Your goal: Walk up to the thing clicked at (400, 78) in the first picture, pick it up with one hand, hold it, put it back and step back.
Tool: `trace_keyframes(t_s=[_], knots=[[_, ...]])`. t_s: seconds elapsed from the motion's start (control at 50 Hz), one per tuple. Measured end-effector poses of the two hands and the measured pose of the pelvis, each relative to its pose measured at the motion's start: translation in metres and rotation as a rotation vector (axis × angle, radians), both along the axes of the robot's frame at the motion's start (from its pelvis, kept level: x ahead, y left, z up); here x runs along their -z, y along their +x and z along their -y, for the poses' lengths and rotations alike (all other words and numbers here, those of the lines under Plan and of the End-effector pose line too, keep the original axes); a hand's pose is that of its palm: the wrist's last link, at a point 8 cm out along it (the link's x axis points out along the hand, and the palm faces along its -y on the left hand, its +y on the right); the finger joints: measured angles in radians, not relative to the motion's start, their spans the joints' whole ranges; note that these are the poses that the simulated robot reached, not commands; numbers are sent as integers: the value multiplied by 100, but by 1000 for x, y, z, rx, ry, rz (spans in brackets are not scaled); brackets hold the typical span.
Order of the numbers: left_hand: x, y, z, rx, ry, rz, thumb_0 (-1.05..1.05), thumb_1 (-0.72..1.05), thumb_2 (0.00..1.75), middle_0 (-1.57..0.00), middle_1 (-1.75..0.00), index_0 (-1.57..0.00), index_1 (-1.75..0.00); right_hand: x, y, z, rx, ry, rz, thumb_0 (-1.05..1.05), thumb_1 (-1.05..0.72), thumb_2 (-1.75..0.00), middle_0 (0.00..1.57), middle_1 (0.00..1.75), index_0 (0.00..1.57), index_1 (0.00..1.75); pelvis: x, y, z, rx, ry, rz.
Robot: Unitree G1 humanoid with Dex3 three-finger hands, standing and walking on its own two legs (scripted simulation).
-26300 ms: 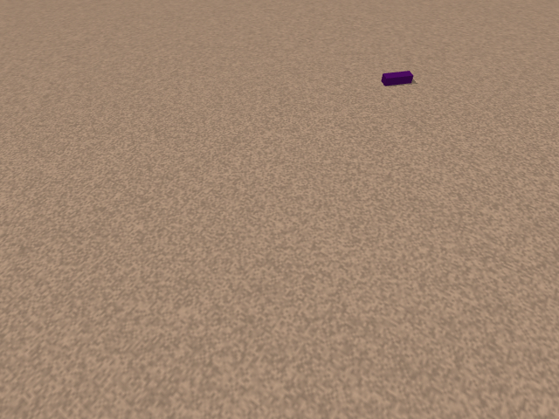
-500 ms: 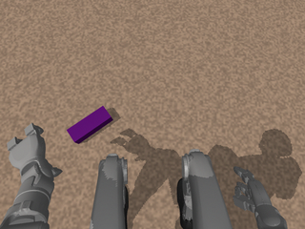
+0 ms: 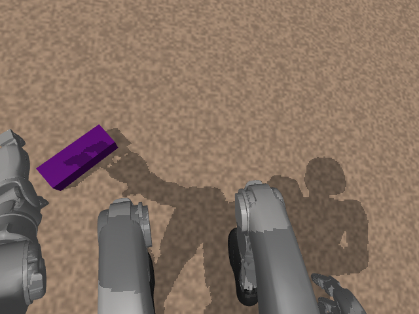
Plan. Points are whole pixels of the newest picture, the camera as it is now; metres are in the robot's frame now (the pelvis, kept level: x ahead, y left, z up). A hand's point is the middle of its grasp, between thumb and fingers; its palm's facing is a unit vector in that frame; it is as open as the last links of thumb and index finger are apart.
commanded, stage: rise first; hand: left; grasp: from above
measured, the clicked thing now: (80, 157) +0.48 +0.29 -0.36
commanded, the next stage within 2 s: approach in 1.02 s
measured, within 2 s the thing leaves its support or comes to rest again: neither
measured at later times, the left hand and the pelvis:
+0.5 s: hand (40, 167) +0.42 +0.33 -0.22, palm faces -0.31 -0.28 -0.91, open 14.1 cm; pelvis +0.00 +0.01 -0.05, yaw -2 degrees
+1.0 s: hand (44, 164) +0.43 +0.33 -0.25, palm faces -0.31 -0.30 -0.90, open 14.2 cm; pelvis +0.01 +0.01 -0.06, yaw -3 degrees
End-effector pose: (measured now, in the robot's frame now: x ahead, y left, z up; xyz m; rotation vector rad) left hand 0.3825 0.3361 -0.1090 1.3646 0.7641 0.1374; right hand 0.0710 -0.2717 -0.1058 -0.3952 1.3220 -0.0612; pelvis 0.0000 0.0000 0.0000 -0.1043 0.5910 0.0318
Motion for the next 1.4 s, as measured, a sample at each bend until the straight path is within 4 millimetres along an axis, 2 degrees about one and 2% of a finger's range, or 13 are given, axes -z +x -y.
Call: trace_keyframes(t_s=[0.22, 0.42, 0.54, 0.72, 0.98, 1.2, 1.3, 1.4], knots=[[26, 19, 4, -98, 4, 8, 0, -56, 103, -11, -100, -10, -101, 19, -2, -7, -39, 35, -8, 1, -89, -89, 20, 30, 20, 30, 21, 0, -7, 7, -15, -7], [47, 37, 4, -114, -8, 2, 0, -56, 103, -12, -100, -11, -101, 41, -27, -14, -33, 89, -71, 1, -89, -89, 20, 30, 20, 30, 43, 0, -8, 13, -23, -1], [61, 44, 2, -113, -17, -8, 0, -56, 103, -12, -101, -11, -102, 47, -40, -15, -27, 112, -124, 1, -89, -90, 20, 30, 20, 30, 52, 3, -7, 16, -26, -3], [75, 51, 1, -103, -21, 5, 0, -56, 102, -12, -102, -11, -103, 46, -42, -11, -31, 109, -161, 1, -89, -90, 20, 30, 20, 30, 58, 9, -6, 21, -34, -3], [79, 53, 1, -94, -29, -3, 0, -57, 102, -12, -100, -10, -102, 41, -33, -4, -58, 94, -134, 1, -90, -90, 20, 30, 20, 30, 60, 7, -7, 25, -46, 11], [89, 56, 0, -84, -29, -3, 0, -57, 103, -12, -100, -10, -102, 42, -42, -6, -69, 90, -144, 1, -90, -90, 20, 30, 20, 30, 68, 4, -8, 29, -56, 27], [94, 66, 10, -47, -14, -8, 0, -58, 106, -11, -99, -8, -102, 40, -50, -10, -69, 97, -167, 1, -90, -90, 20, 30, 20, 30, 69, 5, -8, 30, -58, 22], [94, 93, 38, -17, -32, 35, 0, -59, 106, -11, -100, -8, -103, 35, -61, -13, -56, 105, -194, 1, -90, -90, 20, 30, 20, 30, 68, 7, -9, 33, -60, 13]])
